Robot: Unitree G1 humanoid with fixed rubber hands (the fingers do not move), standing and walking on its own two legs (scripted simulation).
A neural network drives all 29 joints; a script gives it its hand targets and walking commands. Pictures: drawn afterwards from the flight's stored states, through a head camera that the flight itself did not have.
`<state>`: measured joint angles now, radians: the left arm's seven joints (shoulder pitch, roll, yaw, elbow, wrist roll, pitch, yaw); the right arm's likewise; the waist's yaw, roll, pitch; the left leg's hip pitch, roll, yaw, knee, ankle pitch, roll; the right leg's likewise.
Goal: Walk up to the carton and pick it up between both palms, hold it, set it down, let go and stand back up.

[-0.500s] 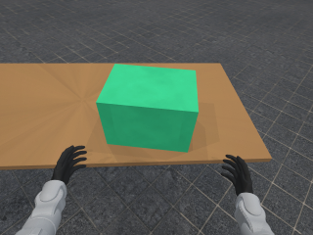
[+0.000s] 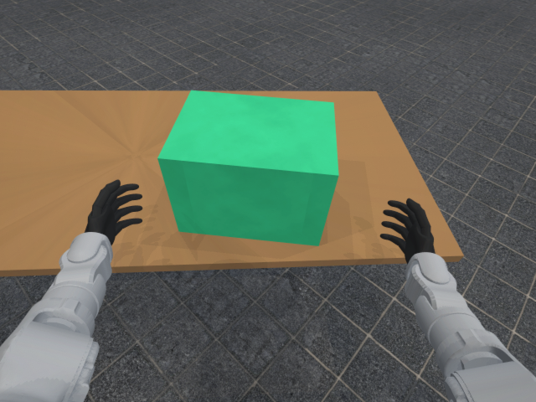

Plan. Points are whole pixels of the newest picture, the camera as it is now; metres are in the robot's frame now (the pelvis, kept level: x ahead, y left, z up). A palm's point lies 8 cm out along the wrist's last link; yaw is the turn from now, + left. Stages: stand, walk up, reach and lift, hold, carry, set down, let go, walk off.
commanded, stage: reach and lift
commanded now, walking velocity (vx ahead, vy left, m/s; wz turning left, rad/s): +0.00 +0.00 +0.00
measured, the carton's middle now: (254, 168) +0.59 +0.05 +0.01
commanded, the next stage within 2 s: none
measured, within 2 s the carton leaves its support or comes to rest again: neither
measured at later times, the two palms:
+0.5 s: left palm (109, 179) +0.45 +0.27 +0.10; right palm (428, 198) +0.43 -0.24 +0.10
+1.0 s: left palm (108, 136) +0.50 +0.28 +0.15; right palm (436, 158) +0.48 -0.24 +0.14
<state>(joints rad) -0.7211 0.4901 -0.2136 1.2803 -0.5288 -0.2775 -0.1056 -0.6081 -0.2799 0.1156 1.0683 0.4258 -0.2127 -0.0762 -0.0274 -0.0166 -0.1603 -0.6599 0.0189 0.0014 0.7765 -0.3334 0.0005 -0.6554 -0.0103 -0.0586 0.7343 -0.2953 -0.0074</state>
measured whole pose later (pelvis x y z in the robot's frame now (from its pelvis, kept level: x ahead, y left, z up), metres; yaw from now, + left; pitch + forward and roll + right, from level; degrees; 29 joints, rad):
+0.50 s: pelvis +0.01 -0.01 +0.00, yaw +1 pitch +18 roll -1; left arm -1.00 0.53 -0.29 1.43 -0.55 -0.19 -0.11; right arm -0.86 -0.34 0.13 1.18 0.49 -0.13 -0.07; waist -0.05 -0.02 -0.22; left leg -0.75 0.02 -0.02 0.74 -0.31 -0.01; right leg -0.73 0.00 -0.07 0.70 -0.28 -0.02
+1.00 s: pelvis +0.01 -0.01 +0.00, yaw +1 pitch +25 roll -2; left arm -1.30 0.59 -0.39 1.60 -0.61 -0.15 -0.11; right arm -1.12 -0.39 0.11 1.28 0.50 -0.04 -0.03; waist -0.10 -0.01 -0.29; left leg -0.89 0.02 -0.04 0.73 -0.29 -0.02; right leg -0.87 0.00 -0.09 0.68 -0.25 -0.02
